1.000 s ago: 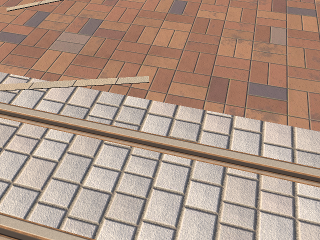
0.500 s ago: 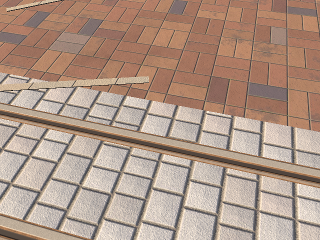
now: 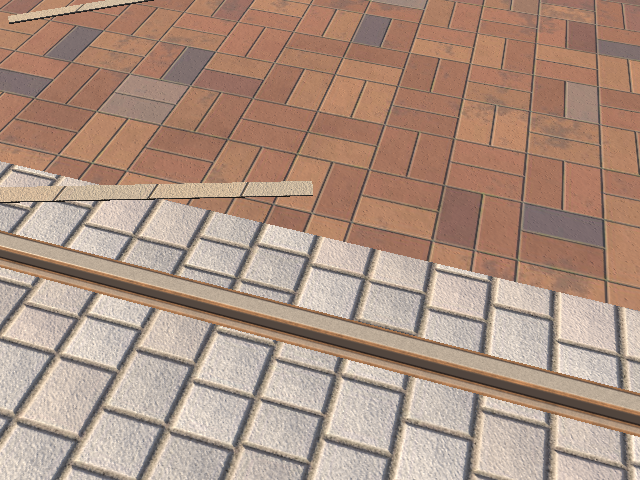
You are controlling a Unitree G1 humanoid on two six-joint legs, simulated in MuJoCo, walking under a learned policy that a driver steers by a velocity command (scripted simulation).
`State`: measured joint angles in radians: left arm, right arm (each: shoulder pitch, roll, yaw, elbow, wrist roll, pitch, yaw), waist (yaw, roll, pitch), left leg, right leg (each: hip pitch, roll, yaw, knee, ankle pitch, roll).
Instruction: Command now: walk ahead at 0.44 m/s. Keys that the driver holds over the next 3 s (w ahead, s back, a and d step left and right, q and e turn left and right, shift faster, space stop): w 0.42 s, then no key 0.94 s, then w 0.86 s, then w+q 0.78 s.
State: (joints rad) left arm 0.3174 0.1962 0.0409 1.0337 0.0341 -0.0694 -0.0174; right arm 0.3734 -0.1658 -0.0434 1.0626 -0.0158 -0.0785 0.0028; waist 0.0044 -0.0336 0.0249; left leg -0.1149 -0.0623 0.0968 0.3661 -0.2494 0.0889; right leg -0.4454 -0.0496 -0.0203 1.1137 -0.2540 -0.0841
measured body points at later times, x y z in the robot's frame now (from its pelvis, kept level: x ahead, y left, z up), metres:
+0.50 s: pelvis +0.28 -0.03 +0.00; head +0.31 -0.03 +0.44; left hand +0.30 +0.22 -0.15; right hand +0.31 -0.27 -0.16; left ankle +0.21 +0.09 -0.65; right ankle +0.32 -0.07 -0.74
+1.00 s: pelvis +0.42 +0.01 +0.00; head +0.44 +0.02 +0.44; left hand +0.43 +0.22 -0.17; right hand +0.45 -0.21 -0.16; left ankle +0.49 +0.08 -0.74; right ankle +0.38 -0.11 -0.72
